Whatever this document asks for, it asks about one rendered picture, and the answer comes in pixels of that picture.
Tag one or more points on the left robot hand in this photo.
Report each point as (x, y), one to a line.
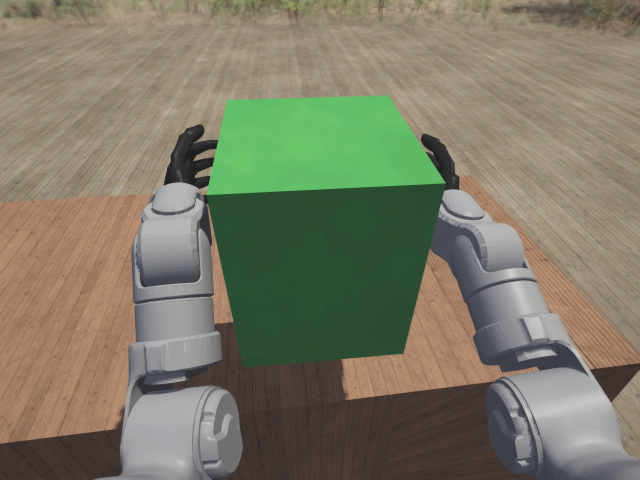
(182, 168)

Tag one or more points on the pedestal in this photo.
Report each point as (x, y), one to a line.
(67, 317)

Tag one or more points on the robot right forearm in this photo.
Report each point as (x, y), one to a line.
(514, 327)

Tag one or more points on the right robot hand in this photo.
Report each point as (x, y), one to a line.
(442, 161)

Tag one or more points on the robot left forearm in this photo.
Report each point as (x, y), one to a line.
(172, 283)

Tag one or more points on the carton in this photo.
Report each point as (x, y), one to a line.
(323, 210)

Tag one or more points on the left robot upper arm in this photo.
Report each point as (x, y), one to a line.
(182, 434)

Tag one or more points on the right robot upper arm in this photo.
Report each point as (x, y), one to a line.
(556, 424)

